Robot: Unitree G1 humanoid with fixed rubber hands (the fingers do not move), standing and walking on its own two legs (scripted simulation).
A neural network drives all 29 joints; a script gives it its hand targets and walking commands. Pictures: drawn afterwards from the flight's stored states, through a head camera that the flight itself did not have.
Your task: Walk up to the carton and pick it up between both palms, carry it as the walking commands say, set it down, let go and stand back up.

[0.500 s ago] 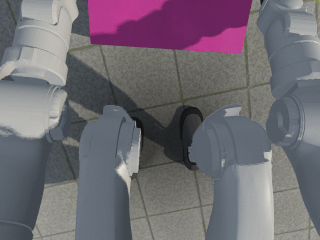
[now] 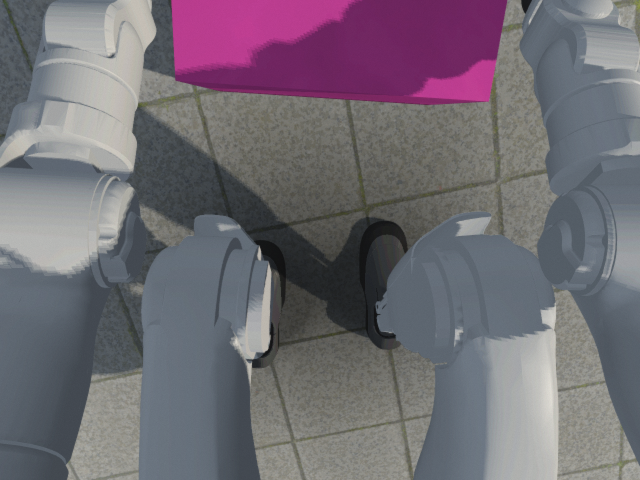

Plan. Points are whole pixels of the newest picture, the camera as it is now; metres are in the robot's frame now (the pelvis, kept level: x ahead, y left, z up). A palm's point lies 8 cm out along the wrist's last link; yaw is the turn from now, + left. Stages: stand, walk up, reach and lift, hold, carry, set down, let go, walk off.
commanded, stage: set down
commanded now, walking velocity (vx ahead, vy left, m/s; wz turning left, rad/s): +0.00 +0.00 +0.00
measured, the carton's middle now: out of the picture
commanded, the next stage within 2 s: none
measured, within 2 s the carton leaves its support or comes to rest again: neither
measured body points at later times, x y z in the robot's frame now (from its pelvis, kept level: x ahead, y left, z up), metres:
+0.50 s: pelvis +0.00 +0.00 +0.00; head +0.37 +0.00 +0.24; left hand +0.56 +0.17 -0.19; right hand +0.54 -0.21 -0.18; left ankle +0.10 +0.10 -0.31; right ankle +0.12 -0.10 -0.31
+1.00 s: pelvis -0.01 +0.00 +0.00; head +0.37 +0.00 +0.23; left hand +0.56 +0.20 -0.19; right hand +0.53 -0.24 -0.19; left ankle +0.10 +0.09 -0.31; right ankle +0.12 -0.10 -0.31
